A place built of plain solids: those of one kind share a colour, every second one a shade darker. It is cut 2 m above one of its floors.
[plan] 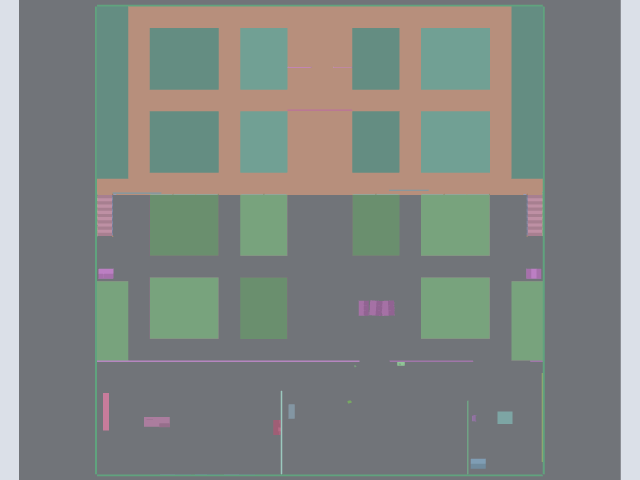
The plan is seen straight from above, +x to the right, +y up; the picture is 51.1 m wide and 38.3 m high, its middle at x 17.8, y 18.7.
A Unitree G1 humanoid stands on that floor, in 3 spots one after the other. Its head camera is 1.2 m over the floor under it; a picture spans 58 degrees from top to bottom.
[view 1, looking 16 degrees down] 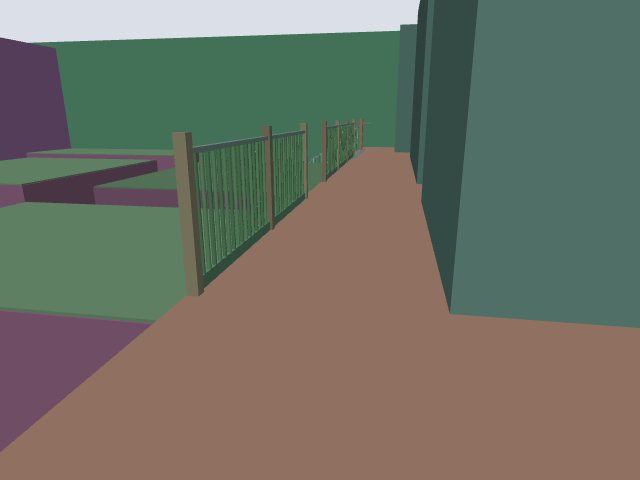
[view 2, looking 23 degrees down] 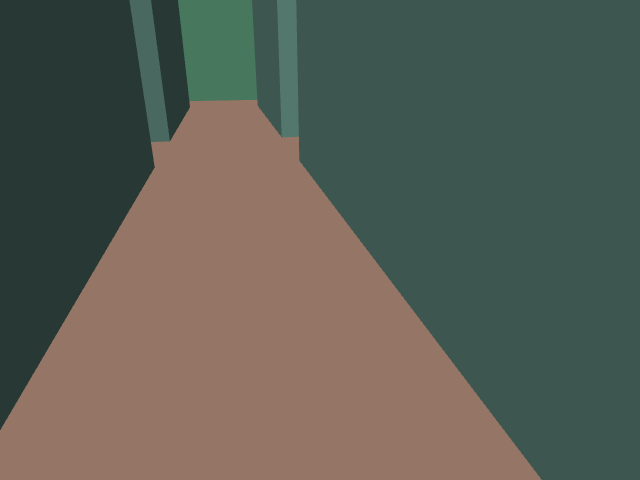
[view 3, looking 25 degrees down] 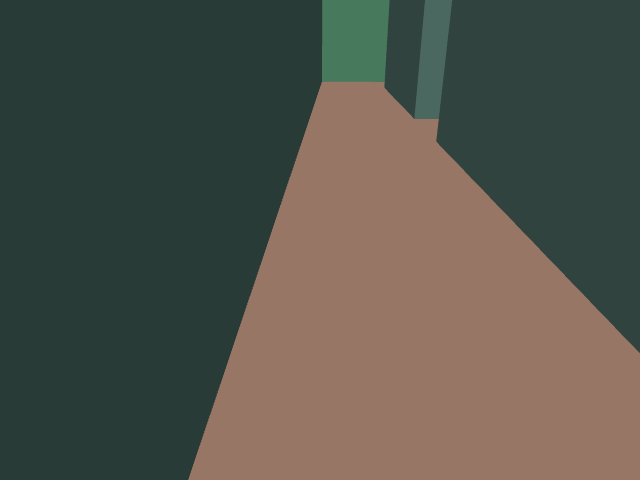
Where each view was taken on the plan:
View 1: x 17.79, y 23.69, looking -170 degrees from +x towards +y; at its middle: slab_deck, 4.35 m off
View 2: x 25.00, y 23.69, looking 78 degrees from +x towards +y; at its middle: slab_deck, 3.07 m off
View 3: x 2.93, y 23.39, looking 92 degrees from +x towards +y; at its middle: slab_deck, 2.84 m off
